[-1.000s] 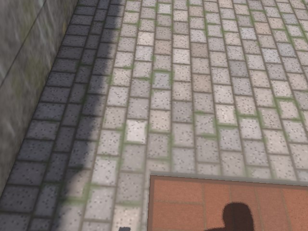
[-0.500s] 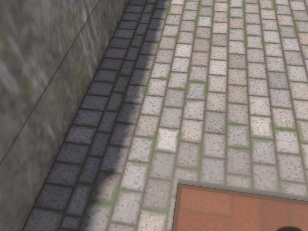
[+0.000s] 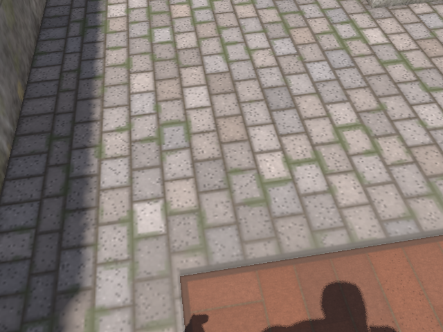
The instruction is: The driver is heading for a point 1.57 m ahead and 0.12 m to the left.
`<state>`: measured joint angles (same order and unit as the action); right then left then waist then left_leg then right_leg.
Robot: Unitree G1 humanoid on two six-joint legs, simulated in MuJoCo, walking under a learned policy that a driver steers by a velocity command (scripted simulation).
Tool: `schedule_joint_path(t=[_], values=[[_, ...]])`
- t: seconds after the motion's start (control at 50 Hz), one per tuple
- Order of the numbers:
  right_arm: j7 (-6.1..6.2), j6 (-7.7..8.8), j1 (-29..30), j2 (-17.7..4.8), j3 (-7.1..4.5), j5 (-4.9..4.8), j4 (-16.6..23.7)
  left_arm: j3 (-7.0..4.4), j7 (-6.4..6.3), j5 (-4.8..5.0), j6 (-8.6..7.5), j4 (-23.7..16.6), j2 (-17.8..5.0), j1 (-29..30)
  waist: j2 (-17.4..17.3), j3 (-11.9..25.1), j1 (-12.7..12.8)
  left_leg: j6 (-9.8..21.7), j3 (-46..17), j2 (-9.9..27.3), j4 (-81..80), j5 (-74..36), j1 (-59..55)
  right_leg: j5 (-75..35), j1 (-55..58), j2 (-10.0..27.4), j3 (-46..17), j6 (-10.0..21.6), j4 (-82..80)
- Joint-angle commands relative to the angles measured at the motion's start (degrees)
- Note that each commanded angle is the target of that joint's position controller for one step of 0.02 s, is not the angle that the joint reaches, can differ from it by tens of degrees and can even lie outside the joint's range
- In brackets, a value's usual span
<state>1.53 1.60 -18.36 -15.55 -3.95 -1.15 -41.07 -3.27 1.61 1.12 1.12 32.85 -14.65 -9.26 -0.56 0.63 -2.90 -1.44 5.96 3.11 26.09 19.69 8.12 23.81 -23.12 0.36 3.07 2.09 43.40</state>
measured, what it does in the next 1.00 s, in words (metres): climbs: right foot, then left foot 0.13 m higher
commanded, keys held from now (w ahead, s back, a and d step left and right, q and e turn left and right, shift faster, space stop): w+e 0.20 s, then w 0.04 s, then w+q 0.76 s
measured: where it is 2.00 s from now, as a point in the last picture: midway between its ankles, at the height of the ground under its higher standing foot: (239, 218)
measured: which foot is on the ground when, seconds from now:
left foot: down 0.00-0.04, up 0.06-0.48, down 0.50-1.00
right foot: up 0.00-0.02, down 0.04-0.52, up 0.54-0.98, down 1.00-1.00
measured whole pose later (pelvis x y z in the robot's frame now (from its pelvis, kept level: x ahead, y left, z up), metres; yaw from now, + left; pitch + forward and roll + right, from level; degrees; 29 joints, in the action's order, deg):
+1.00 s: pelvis +0.55 -0.07 +0.12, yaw +8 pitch +4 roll +1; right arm -5.6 7.4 -23.8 -12.8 -1.0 3.1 -50.0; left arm 2.1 1.6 -2.4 -4.7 35.5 -12.1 0.9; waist 0.2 4.6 -5.4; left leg 3.7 -10.3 -5.6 29.6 27.3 4.6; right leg 3.6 -29.7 1.3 0.0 1.8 30.7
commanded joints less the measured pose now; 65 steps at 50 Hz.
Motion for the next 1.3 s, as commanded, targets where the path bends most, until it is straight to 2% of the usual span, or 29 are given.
schedule_joint_path(t=[0.02,0.04,0.06,0.08,0.1,0.14,0.3,0.36,0.42,0.46,0.5,0.52,0.54,0.56,0.58,0.62,0.66,0.74,0.82,0.92,0.98,1.0,1.02,1.04,1.08,1.12,1.18,1.2,1.3], values=[[-0.39,1.34,7.5,-8.7,-2.07,-0.69,4.7,-3.16,-0.94,-0.38,-0.67,-0.6,-7.0,-9.9,-3.2,4.6,8.4,9.5,-3.4,8.4,7.9,-26.1,8.9,-6.9,19.3,-6.0,5.4,2.1,-12.9],[-0.23,1.88,9.7,-6.3,-1.34,-0.32,6.2,-4.25,-1.22,-0.67,-0.79,0.6,-9.9,-16.5,5.2,5.2,11.3,5.1,0.8,4.6,26.8,-20.1,20.6,-9.9,29.8,-1.8,-5.9,5.0,-18.2],[-0.58,3.17,10.6,0.7,0.94,1.97,10.7,-5.01,-1.79,-0.9,-1.9,-1.3,-18.2,-17.8,23.4,5.3,7.9,0.2,-2.0,-4.8,47.1,12.4,42.4,-17.3,37.1,14.6,-39.8,14.3,-25.9],[-1.17,4.5,10.1,-3.6,0.42,0.03,9.9,-4.21,-1.6,-0.98,-3.14,-1.0,-13.7,-19.1,13.6,7.7,10.3,-0.7,-11.6,-3.9,58.1,12.4,49.7,0.8,36.3,21.3,-51.1,23.3,-31.7],[-2.03,5.03,9.7,-5.6,-0.16,-1.25,9.0,-3.04,-1.44,-0.66,-3.73,0.8,-10.4,-18.3,7.0,0.5,8.0,0.2,-12.0,-1.6,60.0,6.6,55.4,10.3,33.7,20.2,-47.7,21.9,-32.5],[-2.16,5.38,9.5,-2.6,0.92,1.36,7.5,-1.73,-1.5,-1.1,-3.26,1.1,-7.7,-15.3,0.5,-4.9,5.5,0.0,-10.1,0.9,63.6,-2.1,57.8,6.2,26.3,15.3,-37.9,17.2,-30.1],[-3.67,3.45,19.3,8.4,8.1,0.55,16.2,2.89,-1.87,-0.69,-0.37,14.2,-1.0,-19.9,4.1,-11.1,3.2,0.7,-1.7,0.9,95.6,0.0,75.2,-3.4,5.9,7.8,-19.8,9.3,-28.8],[-2.98,4.2,26.3,8.1,9.0,2.67,21.6,2.49,-4.2,0.44,-0.84,16.6,-3.3,-22.6,5.1,-4.1,4.4,0.5,1.7,2.7,69.4,-13.0,50.2,-11.2,-1.9,8.9,-17.3,10.5,-41.5],[-2.97,4.06,21.6,3.8,7.41,0.13,19.3,2.02,-4.26,1.79,-2.22,18.3,-6.7,-22.2,10.0,0.4,2.1,5.3,8.1,-1.3,47.3,-8.7,33.6,-57.8,13.8,8.3,-7.0,8.6,-39.2],[-3.55,3.32,16.2,-0.4,5.02,-0.78,17.9,1.58,-4.57,-1.03,-1.57,19.4,-9.7,-24.3,18.0,7.2,-2.2,7.5,8.9,-7.2,40.9,0.1,27.1,-104.3,30.0,12.2,-7.1,8.0,-27.0],[-4.81,1.75,0.5,-6.9,2.56,-0.93,13.0,0.39,-4.64,-3.05,-1.38,17.7,-11.9,-18.7,15.5,13.5,-9.4,11.6,-4.0,-7.6,25.1,0.1,12.4,-111.6,32.6,12.9,-5.6,7.1,-4.2],[-6.54,-0.72,-16.1,-4.7,4.02,3.17,2.9,3.36,4.26,-14.56,-1.94,14.7,3.3,-29.3,-18.4,28.6,-0.7,24.5,-32.2,0.3,19.1,-16.0,-21.2,-55.3,-0.2,3.2,-10.8,6.4,18.4],[-7.02,-1.76,-22.1,-5.9,2.72,6.49,2.3,-1.51,7.04,-10.45,-2.27,13.8,-10.7,-19.1,-21.0,20.6,-10.5,26.6,-54.2,6.1,2.5,2.1,-15.4,-16.8,-16.0,-11.1,-18.1,3.4,47.4],[-6.5,0.14,-18.1,-4.9,2.36,6.01,1.0,-1.49,6.75,-5.99,-4.57,11.9,-7.1,-13.4,-7.4,4.6,-7.3,21.0,-53.9,8.9,-0.9,24.0,-3.3,-20.0,-29.3,-8.5,-23.5,5.4,60.1],[-6.19,2.24,-9.8,-3.6,2.6,4.47,-0.3,0.98,4.99,-4.85,-6.81,9.8,-2.5,-8.7,3.1,-2.9,-2.9,21.1,-51.8,9.2,-0.4,27.0,8.3,-21.5,-31.6,-4.5,-19.5,5.4,62.3],[-5.77,4.35,-1.5,4.6,4.94,4.67,-5.9,3.61,2.06,-6.66,-6.22,5.5,2.0,-6.5,3.7,0.8,4.3,22.5,-45.0,8.6,-5.2,21.6,19.0,-19.2,-31.9,-2.2,-17.6,8.0,70.3],[-5.98,5.58,7.2,5.5,5.81,5.07,-7.8,4.88,1.09,-6.2,-3.62,4.6,2.0,-9.6,2.0,1.9,10.0,18.6,-32.6,4.2,-5.8,12.8,26.6,-18.5,-33.2,0.7,-14.6,8.0,66.9],[-4.71,8.84,5.1,0.2,4.76,6.05,-8.5,3.76,0.78,-5.32,-5.4,1.7,-2.8,-1.5,-2.3,2.6,5.9,14.3,-18.7,-3.0,-8.4,-2.2,28.6,-19.1,-23.5,5.0,-5.8,0.2,44.2],[-5.64,8.23,-3.9,-2.6,3.85,4.59,-7.3,4.68,1.0,-5.26,-5.2,0.9,-0.9,9.2,-1.6,2.3,-1.4,15.9,-19.3,-0.7,-8.1,-14.1,13.9,-21.1,-20.9,4.8,-3.9,-4.9,15.3],[-7.53,6.47,-8.3,-6.2,1.14,3.19,-7.4,4.21,0.74,-4.76,-4.83,-2.1,-0.8,17.0,-3.9,-2.6,-2.4,17.6,-26.6,5.7,-6.2,-24.6,0.1,-19.2,-13.0,0.6,-2.5,-4.7,-10.5],[-6.98,5.8,-3.8,-7.4,-0.06,4.77,-6.4,2.03,-0.81,-2.3,-7.03,-0.2,-5.8,8.4,-3.3,2.8,3.2,12.3,-26.4,4.6,2.5,-41.8,-1.8,-26.7,3.4,0.0,-2.5,1.7,-15.8],[-6.65,6.23,-3.1,-3.0,1.15,4.96,-5.3,1.23,-1.49,-2.16,-8.3,2.8,-7.8,-3.2,1.9,13.5,7.3,7.8,-21.6,-1.1,16.3,-40.9,5.6,-34.8,23.5,5.8,-6.4,8.8,-11.1],[-5.78,7.31,-13.5,6.0,3.91,6.14,-3.3,0.45,-1.81,-3.07,-8.59,4.8,-10.4,-16.5,18.8,32.9,6.9,2.2,-16.0,-12.3,35.9,-8.7,27.3,-45.5,57.5,23.4,-30.3,26.7,-11.7],[-6.65,7.14,-4.6,0.1,2.39,3.97,-3.1,0.59,-2.29,-4.1,-7.79,7.8,-8.0,-23.1,14.5,25.3,12.8,1.9,-14.4,-11.9,50.6,11.6,42.3,-30.3,54.9,26.4,-42.7,23.5,-21.2],[-5.42,6.05,2.3,-1.2,1.59,3.11,-3.5,1.3,-2.73,-3.49,-7.72,8.0,-4.0,-10.8,6.1,3.9,7.9,4.5,-12.9,-2.2,55.7,-3.7,45.3,-9.8,26.9,22.0,-25.9,12.0,-27.3],[-5.02,5.58,2.7,-0.2,1.78,5.37,-4.1,3.09,-2.81,-2.93,-7.33,6.8,2.2,-4.1,5.3,5.1,3.2,3.5,-12.0,1.0,49.4,-5.6,35.4,-31.7,18.5,18.6,-15.1,11.9,-30.7],[-6.55,5.28,6.2,1.2,2.09,3.83,-2.9,1.32,-3.9,-3.85,-8.49,6.7,-1.0,0.1,4.1,7.0,1.0,0.7,-8.5,2.0,43.7,-2.8,33.0,-48.3,16.7,15.5,-4.1,12.2,-32.3],[-3.45,2.86,7.1,0.2,0.94,-4.25,-0.2,-1.08,-3.67,-1.7,-8.0,7.7,-7.7,-1.0,1.9,-0.9,1.5,-0.1,-8.9,1.2,41.5,-7.2,36.8,-47.1,13.9,14.0,0.1,7.2,-31.2],[-2.63,0.41,10.4,0.1,0.72,0.14,3.9,-1.59,-4.72,-1.07,-6.4,9.2,-8.4,-1.3,6.9,1.4,2.0,0.3,-5.8,0.1,17.9,-23.0,23.6,-44.8,10.2,12.6,7.0,6.4,-30.3]])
